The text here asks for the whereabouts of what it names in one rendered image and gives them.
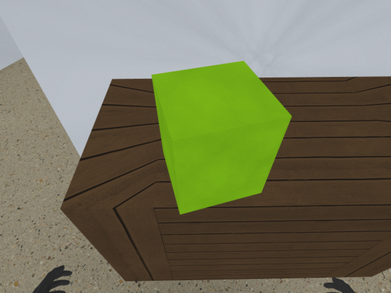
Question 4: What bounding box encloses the carton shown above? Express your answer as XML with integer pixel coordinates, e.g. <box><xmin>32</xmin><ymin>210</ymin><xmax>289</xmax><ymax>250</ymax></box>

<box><xmin>152</xmin><ymin>61</ymin><xmax>292</xmax><ymax>214</ymax></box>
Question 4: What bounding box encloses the left robot hand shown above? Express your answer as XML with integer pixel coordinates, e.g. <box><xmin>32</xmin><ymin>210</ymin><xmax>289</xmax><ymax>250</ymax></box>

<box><xmin>33</xmin><ymin>265</ymin><xmax>72</xmax><ymax>293</ymax></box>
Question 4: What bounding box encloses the pedestal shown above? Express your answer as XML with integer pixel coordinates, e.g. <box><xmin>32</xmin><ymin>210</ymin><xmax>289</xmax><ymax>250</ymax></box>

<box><xmin>60</xmin><ymin>76</ymin><xmax>391</xmax><ymax>281</ymax></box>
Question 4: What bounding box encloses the right robot hand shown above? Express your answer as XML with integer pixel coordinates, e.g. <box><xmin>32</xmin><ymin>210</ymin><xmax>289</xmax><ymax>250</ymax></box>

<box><xmin>323</xmin><ymin>277</ymin><xmax>355</xmax><ymax>293</ymax></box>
